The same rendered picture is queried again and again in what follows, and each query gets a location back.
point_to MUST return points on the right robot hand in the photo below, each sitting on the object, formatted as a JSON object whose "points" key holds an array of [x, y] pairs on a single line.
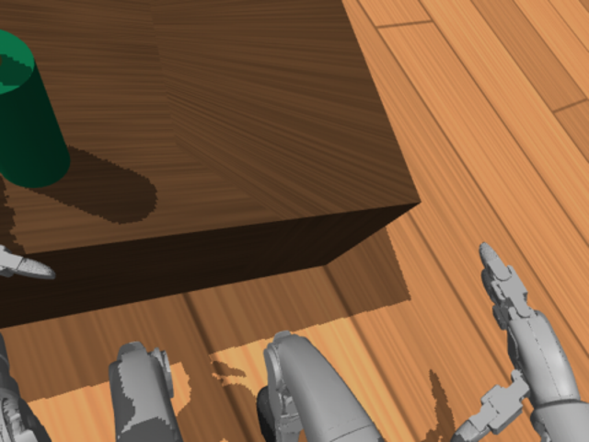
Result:
{"points": [[542, 370]]}

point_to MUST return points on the left robot hand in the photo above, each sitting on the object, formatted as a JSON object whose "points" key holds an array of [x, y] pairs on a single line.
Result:
{"points": [[10, 264]]}

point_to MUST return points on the right robot foot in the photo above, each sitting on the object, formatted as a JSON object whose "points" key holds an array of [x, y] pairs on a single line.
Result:
{"points": [[266, 419]]}

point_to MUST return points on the right robot arm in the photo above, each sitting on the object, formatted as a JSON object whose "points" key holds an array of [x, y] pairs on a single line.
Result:
{"points": [[562, 421]]}

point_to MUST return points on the bottle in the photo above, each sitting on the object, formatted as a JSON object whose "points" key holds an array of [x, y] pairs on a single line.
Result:
{"points": [[33, 153]]}

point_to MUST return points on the left robot arm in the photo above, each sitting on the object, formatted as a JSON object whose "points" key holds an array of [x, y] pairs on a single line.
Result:
{"points": [[17, 421]]}

